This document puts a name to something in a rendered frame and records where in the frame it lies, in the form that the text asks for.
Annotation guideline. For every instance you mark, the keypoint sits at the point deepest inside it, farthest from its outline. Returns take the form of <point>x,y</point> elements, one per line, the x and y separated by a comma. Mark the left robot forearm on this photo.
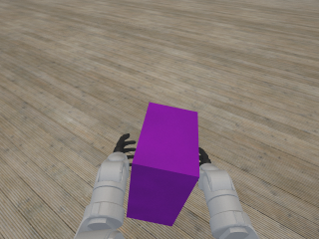
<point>105,210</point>

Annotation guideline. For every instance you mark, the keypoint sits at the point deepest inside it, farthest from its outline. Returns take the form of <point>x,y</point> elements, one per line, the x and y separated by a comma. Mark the robot left hand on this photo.
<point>122,143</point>

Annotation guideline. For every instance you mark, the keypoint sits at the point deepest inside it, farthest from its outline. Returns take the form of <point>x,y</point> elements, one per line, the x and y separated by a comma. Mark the left robot upper arm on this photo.
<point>101,234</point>

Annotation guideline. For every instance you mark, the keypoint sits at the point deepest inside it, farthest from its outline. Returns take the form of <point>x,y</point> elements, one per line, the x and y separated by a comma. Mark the robot right hand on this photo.
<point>203,157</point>

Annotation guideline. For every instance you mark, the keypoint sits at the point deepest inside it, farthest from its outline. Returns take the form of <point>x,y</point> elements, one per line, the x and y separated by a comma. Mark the carton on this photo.
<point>165,167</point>

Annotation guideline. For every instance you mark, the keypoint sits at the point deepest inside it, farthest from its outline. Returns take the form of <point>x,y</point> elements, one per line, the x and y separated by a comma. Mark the right robot forearm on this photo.
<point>227,219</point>

